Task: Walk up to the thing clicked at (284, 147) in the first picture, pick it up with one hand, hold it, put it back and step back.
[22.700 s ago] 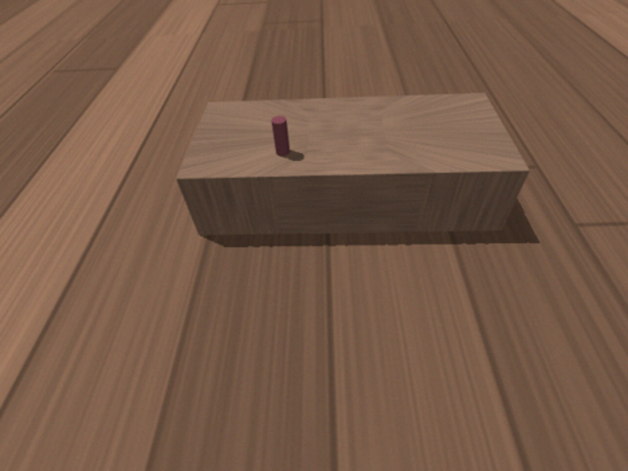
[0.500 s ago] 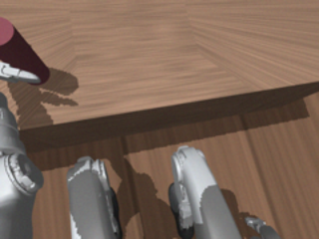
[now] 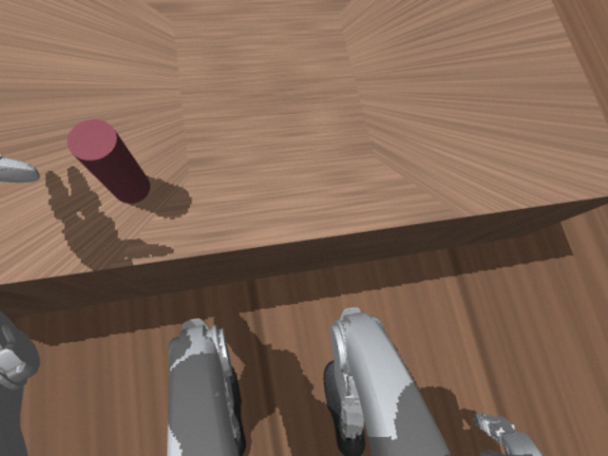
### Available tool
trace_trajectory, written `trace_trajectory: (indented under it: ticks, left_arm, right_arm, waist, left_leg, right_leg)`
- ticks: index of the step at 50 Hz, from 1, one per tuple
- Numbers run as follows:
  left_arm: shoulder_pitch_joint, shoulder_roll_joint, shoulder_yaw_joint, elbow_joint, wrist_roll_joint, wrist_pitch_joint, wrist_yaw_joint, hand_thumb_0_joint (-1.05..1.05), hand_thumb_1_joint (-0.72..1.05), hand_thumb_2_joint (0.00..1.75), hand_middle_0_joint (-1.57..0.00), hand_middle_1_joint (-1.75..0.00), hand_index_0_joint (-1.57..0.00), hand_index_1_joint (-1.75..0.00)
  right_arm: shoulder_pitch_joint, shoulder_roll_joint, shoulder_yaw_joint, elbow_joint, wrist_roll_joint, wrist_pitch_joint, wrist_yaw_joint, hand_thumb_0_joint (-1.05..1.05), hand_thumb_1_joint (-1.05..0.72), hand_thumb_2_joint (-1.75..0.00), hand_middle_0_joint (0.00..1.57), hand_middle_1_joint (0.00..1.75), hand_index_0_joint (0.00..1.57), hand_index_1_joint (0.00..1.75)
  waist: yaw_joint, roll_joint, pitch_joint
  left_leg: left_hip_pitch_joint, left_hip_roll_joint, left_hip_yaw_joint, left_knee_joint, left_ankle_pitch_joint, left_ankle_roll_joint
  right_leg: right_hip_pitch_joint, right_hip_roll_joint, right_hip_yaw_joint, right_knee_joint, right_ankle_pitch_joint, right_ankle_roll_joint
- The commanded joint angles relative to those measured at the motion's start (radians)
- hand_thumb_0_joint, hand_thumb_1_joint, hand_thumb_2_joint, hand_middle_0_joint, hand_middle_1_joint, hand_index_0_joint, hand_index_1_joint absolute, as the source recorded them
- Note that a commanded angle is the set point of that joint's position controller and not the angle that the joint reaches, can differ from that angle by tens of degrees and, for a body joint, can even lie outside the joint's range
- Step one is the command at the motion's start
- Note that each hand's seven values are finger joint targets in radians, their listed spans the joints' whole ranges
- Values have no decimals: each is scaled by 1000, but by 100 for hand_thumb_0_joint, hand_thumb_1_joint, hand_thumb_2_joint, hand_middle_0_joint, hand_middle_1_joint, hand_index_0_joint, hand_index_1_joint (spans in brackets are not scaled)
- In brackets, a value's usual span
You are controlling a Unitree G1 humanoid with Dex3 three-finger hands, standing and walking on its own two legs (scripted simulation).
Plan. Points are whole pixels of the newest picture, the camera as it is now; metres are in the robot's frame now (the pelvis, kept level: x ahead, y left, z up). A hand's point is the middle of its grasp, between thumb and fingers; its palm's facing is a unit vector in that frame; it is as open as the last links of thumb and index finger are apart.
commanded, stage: home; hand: left
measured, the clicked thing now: (114, 166) +0.52 +0.26 -0.12
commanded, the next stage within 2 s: none
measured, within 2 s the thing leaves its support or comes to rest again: neither
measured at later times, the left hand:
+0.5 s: hand out of the picture +0.35 +0.31 +0.07, palm faces +0.29 -0.89 -0.36, open 17.7 cm
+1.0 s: hand out of the picture +0.20 +0.20 +0.14, palm faces +0.26 -0.93 -0.27, open 17.7 cm
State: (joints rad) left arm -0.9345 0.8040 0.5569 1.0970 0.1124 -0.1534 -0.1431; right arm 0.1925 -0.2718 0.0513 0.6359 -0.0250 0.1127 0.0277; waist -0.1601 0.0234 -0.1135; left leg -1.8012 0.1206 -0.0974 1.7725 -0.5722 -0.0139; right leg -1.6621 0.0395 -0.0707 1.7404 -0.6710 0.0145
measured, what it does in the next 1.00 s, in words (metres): rises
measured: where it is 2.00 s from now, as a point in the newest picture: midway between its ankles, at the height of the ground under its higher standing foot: (289, 426)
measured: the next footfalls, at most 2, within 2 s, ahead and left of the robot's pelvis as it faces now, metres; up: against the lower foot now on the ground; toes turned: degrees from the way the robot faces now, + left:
none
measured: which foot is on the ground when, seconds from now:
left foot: down 0.00-1.00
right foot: down 0.00-1.00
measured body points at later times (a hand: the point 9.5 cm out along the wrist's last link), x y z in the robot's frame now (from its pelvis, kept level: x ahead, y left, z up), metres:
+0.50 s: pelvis +0.05 +0.02 +0.17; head +0.15 +0.06 +0.61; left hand +0.33 +0.36 +0.10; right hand +0.17 -0.24 +0.06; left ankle +0.08 +0.14 -0.49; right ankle +0.06 -0.13 -0.49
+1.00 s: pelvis +0.07 +0.00 +0.21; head +0.09 +0.00 +0.66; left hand +0.19 +0.25 +0.16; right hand +0.28 -0.20 +0.13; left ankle +0.08 +0.14 -0.49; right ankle +0.06 -0.13 -0.49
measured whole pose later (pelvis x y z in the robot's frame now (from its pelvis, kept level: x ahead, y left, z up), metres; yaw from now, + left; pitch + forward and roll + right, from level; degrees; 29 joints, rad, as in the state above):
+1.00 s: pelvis +0.07 +0.00 +0.21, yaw +8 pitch +7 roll -1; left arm 0.42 0.20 -0.03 0.14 -0.03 0.17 0.14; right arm 0.21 -0.20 0.04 0.51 0.02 -0.01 -0.15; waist 0.01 0.03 -0.08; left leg -0.60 0.06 -0.01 0.86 -0.37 -0.02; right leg -0.49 -0.02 -0.05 0.83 -0.46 0.02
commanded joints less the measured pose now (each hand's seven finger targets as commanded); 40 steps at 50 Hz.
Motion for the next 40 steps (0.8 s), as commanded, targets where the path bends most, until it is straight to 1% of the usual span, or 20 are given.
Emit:
trace_trajectory:
  ticks: [1, 3, 6, 9, 12, 14, 15, 16, 20, 24, 25, 27, 30, 32, 33, 34, 35, 36, 39, 40]
  left_arm:
    - [-280, 383, 19, -227, 13, -25, 94, 0, -59, 3, -5, -5, -4, -5]
    - [-216, 344, 3, -190, 14, -9, 126, 0, -58, 4, -5, -5, -5, -5]
    - [-177, 223, -76, -211, 8, 12, 162, 0, -60, 3, -5, -4, -4, -5]
    - [-33, 118, -134, -156, -6, 39, 191, 0, -60, 2, -5, -4, -4, -4]
    - [78, 9, -196, -198, -25, 61, 207, 0, -61, 1, -4, -4, -4, -4]
    - [162, -48, -225, -230, -40, 77, 215, 0, -61, 1, -4, -4, -4, -4]
    - [174, -38, -218, -288, -45, 80, 225, 0, -61, 1, -4, -4, -4, -4]
    - [260, -73, -226, -242, -49, 92, 230, 0, -61, 1, -4, -4, -4, -4]
    - [347, -105, -245, -460, -75, 100, 265, 0, -59, 3, -5, -5, -5, -5]
    - [518, -179, -287, -579, -95, 126, 301, 0, -61, 2, -4, -4, -4, -4]
    - [541, -217, -316, -600, -99, 133, 306, 0, -61, 1, -4, -4, -4, -4]
    - [610, -260, -335, -648, -104, 145, 318, 0, -61, 2, -4, -4, -4, -4]
    - [746, -340, -389, -704, -114, 166, 324, 0, -61, 1, -4, -4, -4, -4]
    - [833, -400, -446, -770, -122, 183, 324, 0, -61, 1, -4, -4, -4, -4]
    - [876, -403, -447, -810, -124, 190, 324, 0, -61, 1, -4, -4, -4, -4]
    - [972, -441, -472, -812, -129, 201, 320, 0, -61, 0, -4, -4, -4, -4]
    - [959, -435, -484, -895, -132, 207, 319, 0, -61, 2, -4, -4, -4, -4]
    - [1052, -473, -508, -904, -134, 218, 316, 0, -60, 3, -4, -4, -4, -5]
    - [1165, -475, -522, -1023, -140, 243, 313, 0, -61, 2, -4, -4, -4, -4]
    - [1184, -465, -510, -1061, -139, 246, 312, 0, -61, 2, -4, -4, -4, -4]
  right_arm:
    - [197, -196, -79, -26, 7, 5, -25, 0, -89, -90, 20, 30, 20, 30]
    - [198, -192, -80, -23, 11, 0, -31, 0, -89, -90, 20, 30, 20, 30]
    - [213, -187, -93, -12, 15, -12, -36, 0, -90, -90, 20, 30, 20, 30]
    - [203, -185, -97, -14, 25, -25, -42, 0, -90, -90, 20, 30, 20, 30]
    - [197, -175, -103, -16, 36, -38, -51, 0, -90, -90, 20, 30, 20, 30]
    - [185, -170, -105, -29, 44, -46, -60, 0, -90, -90, 20, 30, 20, 30]
    - [183, -171, -106, -37, 49, -49, -65, 0, -90, -90, 20, 30, 20, 30]
    - [171, -164, -104, -39, 51, -51, -69, 0, -90, -90, 20, 30, 20, 30]
    - [150, -144, -97, -87, 61, -65, -96, 0, -90, -90, 20, 30, 20, 30]
    - [130, -117, -86, -123, 65, -79, -131, 0, -90, -90, 20, 30, 20, 30]
    - [115, -112, -83, -132, 63, -85, -138, 0, -90, -90, 20, 30, 20, 30]
    - [95, -106, -81, -146, 59, -93, -151, 0, -90, -90, 20, 30, 20, 30]
    - [72, -91, -77, -166, 54, -101, -168, 0, -90, -90, 20, 30, 20, 30]
    - [43, -81, -72, -183, 55, -113, -171, 0, -90, -90, 20, 30, 20, 30]
    - [40, -80, -74, -183, 52, -115, -175, 0, -90, -90, 20, 30, 20, 30]
    - [20, -75, -72, -202, 54, -118, -177, 0, -90, -90, 20, 30, 20, 30]
    - [19, -78, -74, -199, 56, -124, -177, 0, -90, -90, 20, 30, 20, 30]
    - [6, -68, -72, -210, 55, -127, -178, 0, -90, -90, 20, 30, 20, 30]
    - [-18, -66, -72, -225, 59, -136, -179, 0, -90, -90, 20, 30, 20, 30]
    - [-20, -63, -73, -230, 58, -136, -182, 0, -90, -90, 20, 30, 20, 30]
  waist:
    - [35, 255, -704]
    - [41, 246, -663]
    - [37, 271, -637]
    - [42, 215, -536]
    - [63, 195, -484]
    - [60, 166, -454]
    - [74, 165, -451]
    - [82, 156, -430]
    - [104, 169, -431]
    - [110, 141, -372]
    - [105, 149, -343]
    - [110, 153, -292]
    - [115, 106, -263]
    - [123, 97, -223]
    - [132, 97, -234]
    - [130, 60, -188]
    - [130, 60, -197]
    - [136, 30, -174]
    - [140, 21, -113]
    - [141, 5, -113]
  left_leg:
    - [778, -32, 4, -307, 218, 46]
    - [823, -33, 8, -357, 240, 44]
    - [975, -30, 2, -436, 325, 31]
    - [1019, -27, -7, -515, 351, 22]
    - [1094, -29, -6, -607, 353, 12]
    - [1123, -31, 0, -651, 388, 11]
    - [1147, -31, -5, -684, 379, 7]
    - [1157, -33, 1, -703, 395, 7]
    - [1244, -47, 35, -784, 436, 7]
    - [1276, -62, 74, -856, 417, 14]
    - [1287, -64, 78, -881, 396, 11]
    - [1316, -61, 71, -935, 361, 5]
    - [1346, -65, 78, -968, 390, 7]
    - [1352, -70, 87, -990, 396, 7]
    - [1371, -71, 90, -992, 421, 8]
    - [1364, -73, 96, -1008, 410, 10]
    - [1374, -74, 99, -1011, 415, 12]
    - [1361, -77, 100, -1018, 413, 15]
    - [1360, -81, 106, -1044, 380, 13]
    - [1361, -83, 108, -1044, 380, 16]
  right_leg:
    - [342, 15, 19, -368, 246, -36]
    - [379, 14, 18, -417, 263, -39]
    - [413, 12, 4, -484, 298, -46]
    - [459, 11, -12, -548, 311, -50]
    - [534, 6, -13, -619, 316, -53]
    - [608, 6, -15, -666, 354, -51]
    - [634, 4, -14, -681, 355, -53]
    - [661, 4, -12, -702, 371, -52]
    - [812, -2, -3, -783, 437, -50]
    - [950, -9, 15, -869, 469, -43]
    - [963, -10, 14, -886, 455, -43]
    - [975, -9, 4, -911, 422, -45]
    - [1046, -9, 0, -951, 446, -39]
    - [1072, -10, -2, -968, 451, -39]
    - [1087, -10, -2, -973, 470, -38]
    - [1100, -10, -4, -992, 465, -33]
    - [1113, -10, -2, -996, 472, -33]
    - [1133, -11, -3, -1009, 473, -29]
    - [1130, -7, -8, -1029, 436, -25]
    - [1138, -8, -7, -1037, 438, -22]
